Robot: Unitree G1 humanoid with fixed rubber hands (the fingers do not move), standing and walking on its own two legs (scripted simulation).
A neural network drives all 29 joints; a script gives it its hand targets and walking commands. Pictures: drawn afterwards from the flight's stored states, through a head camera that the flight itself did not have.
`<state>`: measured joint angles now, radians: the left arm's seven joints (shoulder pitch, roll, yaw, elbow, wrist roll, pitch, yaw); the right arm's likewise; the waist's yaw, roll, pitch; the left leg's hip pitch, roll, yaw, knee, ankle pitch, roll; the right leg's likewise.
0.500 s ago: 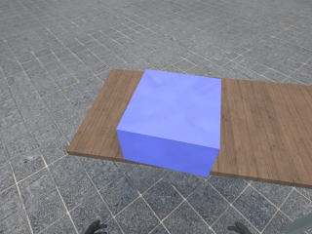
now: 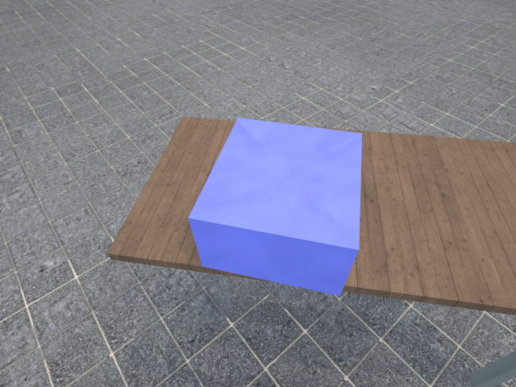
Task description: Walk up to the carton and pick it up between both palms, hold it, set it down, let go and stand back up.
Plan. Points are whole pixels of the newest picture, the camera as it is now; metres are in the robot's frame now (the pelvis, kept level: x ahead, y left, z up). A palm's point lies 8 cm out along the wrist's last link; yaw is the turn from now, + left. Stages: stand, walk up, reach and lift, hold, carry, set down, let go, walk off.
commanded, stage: stand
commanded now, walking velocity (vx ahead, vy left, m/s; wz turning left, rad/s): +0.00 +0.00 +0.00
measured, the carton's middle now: (284, 198) +0.50 -0.02 -0.02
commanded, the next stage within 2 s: walk up in 1.96 s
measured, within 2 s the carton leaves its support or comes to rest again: neither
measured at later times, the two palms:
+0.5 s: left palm out of the picture +0.06 +0.22 -0.13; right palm out of the picture +0.05 -0.23 -0.13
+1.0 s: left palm out of the picture +0.02 +0.20 -0.14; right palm out of the picture +0.01 -0.21 -0.13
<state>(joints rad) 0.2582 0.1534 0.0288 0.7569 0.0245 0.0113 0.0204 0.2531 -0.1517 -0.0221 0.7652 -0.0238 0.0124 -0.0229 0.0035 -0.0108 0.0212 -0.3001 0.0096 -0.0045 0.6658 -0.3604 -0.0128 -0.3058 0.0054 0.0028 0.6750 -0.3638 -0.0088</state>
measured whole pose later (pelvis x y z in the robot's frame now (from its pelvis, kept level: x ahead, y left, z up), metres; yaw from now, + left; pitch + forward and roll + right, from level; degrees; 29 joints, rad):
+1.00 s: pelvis +0.03 -0.01 +0.02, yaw +0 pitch -3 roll +0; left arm 0.29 0.11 0.02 1.12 0.01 -0.01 0.05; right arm 0.28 -0.10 -0.03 1.16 -0.01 0.00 -0.05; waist 0.00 -0.01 0.06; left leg -0.12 0.03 -0.01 0.49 -0.32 -0.03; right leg -0.13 0.02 0.00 0.49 -0.32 -0.02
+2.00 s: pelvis +0.01 -0.02 +0.02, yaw +0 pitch -2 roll +0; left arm 0.34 0.10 0.00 1.15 0.01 -0.02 0.05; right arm 0.31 -0.09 -0.01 1.19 -0.01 0.01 -0.05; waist 0.00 0.00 0.05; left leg -0.14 0.06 -0.02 0.47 -0.28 -0.05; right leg -0.14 0.05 -0.02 0.46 -0.28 -0.04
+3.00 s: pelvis +0.03 +0.08 +0.00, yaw -18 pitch -4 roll -1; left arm 0.16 0.17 -0.02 0.91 0.02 -0.02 0.05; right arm 0.34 -0.22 0.02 1.02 -0.02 0.02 -0.02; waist -0.03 0.03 0.16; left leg -0.15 0.00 0.18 0.65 -0.44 0.06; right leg -0.29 0.01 -0.07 0.64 -0.26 -0.04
